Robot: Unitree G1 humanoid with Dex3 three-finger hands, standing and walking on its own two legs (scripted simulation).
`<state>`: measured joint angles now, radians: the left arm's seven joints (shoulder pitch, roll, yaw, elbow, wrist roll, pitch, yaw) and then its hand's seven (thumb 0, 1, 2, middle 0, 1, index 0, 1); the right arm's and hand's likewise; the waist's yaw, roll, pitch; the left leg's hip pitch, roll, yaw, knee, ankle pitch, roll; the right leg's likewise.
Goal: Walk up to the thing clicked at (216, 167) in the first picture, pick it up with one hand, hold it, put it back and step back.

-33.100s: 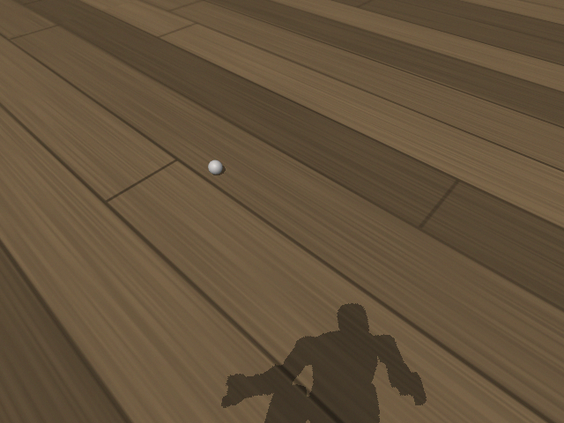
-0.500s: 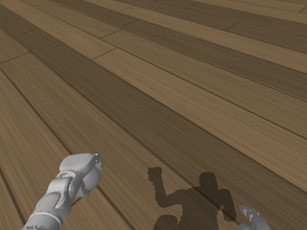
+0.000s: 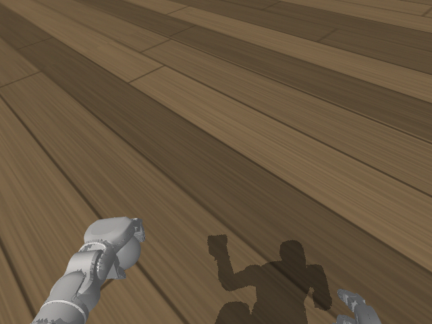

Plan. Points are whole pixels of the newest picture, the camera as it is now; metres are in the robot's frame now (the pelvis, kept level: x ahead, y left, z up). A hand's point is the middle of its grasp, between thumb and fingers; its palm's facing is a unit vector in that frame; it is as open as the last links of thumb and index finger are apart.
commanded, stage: crouch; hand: left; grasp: from above
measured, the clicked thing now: (122, 251) +0.30 +0.22 -0.05
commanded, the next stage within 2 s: none
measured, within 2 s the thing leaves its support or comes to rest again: neither
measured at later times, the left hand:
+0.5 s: hand (129, 269) +0.29 +0.23 -0.13, palm faces -0.48 +0.00 -0.88, open 9.7 cm
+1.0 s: hand (155, 274) +0.37 +0.23 -0.37, palm faces -0.46 +0.00 -0.89, open 9.6 cm
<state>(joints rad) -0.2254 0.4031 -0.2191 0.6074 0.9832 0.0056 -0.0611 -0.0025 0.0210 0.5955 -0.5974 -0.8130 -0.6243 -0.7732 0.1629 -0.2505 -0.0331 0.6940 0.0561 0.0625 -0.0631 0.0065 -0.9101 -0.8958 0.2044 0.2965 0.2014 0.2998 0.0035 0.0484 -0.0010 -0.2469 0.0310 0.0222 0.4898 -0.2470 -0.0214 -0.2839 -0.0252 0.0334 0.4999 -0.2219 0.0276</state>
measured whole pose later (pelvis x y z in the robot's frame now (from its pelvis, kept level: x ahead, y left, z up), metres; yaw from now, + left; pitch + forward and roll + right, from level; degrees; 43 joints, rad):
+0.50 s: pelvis -0.02 +0.00 -0.03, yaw +1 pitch +10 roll +0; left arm -0.38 0.38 -0.20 0.94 1.11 -0.07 0.20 0.00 0.00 0.65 -0.59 -0.83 -0.62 -0.79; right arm 0.17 -0.25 -0.05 0.71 0.01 0.05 -0.03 0.00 -0.90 -0.89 0.21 0.30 0.20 0.30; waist -0.04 0.00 -0.03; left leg -0.61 0.03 -0.01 0.78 -0.34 -0.03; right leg -0.62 -0.02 0.01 0.76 -0.31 0.03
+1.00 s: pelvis -0.06 +0.02 -0.24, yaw +0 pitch +34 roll -3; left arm -0.78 0.46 -0.04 1.28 1.16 -0.04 0.34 -0.01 0.04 0.55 -0.60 -0.80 -0.64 -0.76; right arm 0.24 -0.22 -0.05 0.75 -0.06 -0.02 -0.01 0.00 -0.90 -0.89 0.21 0.30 0.20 0.30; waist -0.18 0.05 -0.19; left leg -1.70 0.02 -0.05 1.74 -0.63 0.00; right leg -1.70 -0.02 0.02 1.68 -0.58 0.05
